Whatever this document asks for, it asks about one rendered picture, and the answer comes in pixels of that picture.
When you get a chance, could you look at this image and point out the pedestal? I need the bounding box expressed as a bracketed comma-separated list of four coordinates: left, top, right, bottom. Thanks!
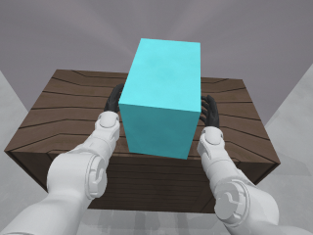
[4, 69, 281, 213]

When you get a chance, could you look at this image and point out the robot left forearm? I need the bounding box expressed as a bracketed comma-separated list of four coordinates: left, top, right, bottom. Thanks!
[46, 111, 120, 192]

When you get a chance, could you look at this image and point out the robot left upper arm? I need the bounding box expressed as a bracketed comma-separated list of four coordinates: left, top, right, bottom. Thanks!
[0, 153, 108, 235]

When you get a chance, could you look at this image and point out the robot right hand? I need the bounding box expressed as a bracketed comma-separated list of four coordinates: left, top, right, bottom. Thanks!
[199, 95, 219, 129]

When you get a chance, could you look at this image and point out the carton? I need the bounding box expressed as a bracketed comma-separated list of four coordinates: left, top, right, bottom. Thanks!
[118, 38, 201, 160]

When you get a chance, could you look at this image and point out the robot right forearm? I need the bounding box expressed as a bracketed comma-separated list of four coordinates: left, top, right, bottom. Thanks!
[197, 126, 260, 200]

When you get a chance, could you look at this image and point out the robot right upper arm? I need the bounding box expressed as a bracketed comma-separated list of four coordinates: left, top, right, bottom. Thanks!
[214, 181, 313, 235]

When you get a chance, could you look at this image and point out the robot left hand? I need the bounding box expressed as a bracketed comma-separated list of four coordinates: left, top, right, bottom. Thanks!
[104, 83, 124, 114]

